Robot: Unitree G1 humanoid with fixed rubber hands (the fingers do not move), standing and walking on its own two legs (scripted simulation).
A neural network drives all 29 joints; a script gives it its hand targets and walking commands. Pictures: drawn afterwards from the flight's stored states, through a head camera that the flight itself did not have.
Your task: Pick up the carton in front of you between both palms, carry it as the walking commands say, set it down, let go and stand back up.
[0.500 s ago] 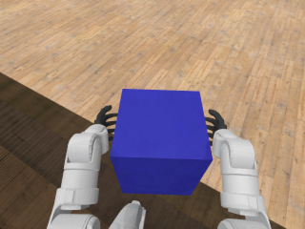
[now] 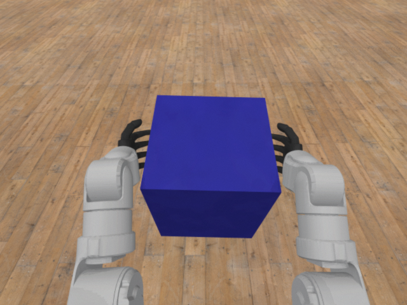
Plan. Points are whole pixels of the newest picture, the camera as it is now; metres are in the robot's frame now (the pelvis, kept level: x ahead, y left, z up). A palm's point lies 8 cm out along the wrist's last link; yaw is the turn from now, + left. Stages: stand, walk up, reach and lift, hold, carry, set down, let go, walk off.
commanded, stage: carry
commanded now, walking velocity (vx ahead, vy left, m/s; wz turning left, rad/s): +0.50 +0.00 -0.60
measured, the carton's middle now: (208, 173) +0.37 -0.05 +0.07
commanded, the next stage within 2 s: none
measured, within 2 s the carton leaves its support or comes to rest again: neither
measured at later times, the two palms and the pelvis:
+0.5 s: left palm (160, 137) +0.69 +0.08 -0.10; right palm (246, 148) +0.62 -0.21 -0.12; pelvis +0.33 +0.00 -0.17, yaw -18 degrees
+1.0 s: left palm (195, 102) +0.99 -0.07 -0.17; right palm (260, 115) +0.84 -0.33 -0.16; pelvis +0.62 -0.03 -0.26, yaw -26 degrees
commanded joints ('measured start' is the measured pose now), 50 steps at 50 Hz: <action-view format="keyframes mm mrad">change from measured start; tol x32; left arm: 1 -406 -708 -499 74 -236 17 -175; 9 -1067 -1088 -792 -276 -691 29 -190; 25 -414 -1095 -847 49 -539 -173 -254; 50 -539 -920 -754 -149 -394 -49 -92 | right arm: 1 -695 1040 700 29 409 -3 300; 50 -605 1020 681 -143 439 -30 306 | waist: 1 270 -31 -132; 3 180 -364 -290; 8 170 160 -456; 16 221 -40 -638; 50 39 149 -329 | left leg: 1 -339 11 -46 362 -349 -21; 6 -969 11 -294 710 -429 -20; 15 -604 11 -280 -197 -66 -63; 21 -940 -39 -217 -361 226 -41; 27 35 -6 -183 -1006 1029 -45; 30 706 396 -515 -516 1414 111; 34 368 418 -839 -786 152 249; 50 348 145 -356 -720 974 95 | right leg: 1 641 -138 98 -281 193 -28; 3 1042 -314 402 279 591 -202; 6 1002 -448 907 111 -470 -376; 9 609 -237 713 194 -174 -109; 16 764 -168 592 359 258 -140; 21 904 23 565 502 -15 -105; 26 304 121 345 657 -609 -99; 31 -419 50 138 1465 -1355 15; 50 -323 -25 -28 312 -653 37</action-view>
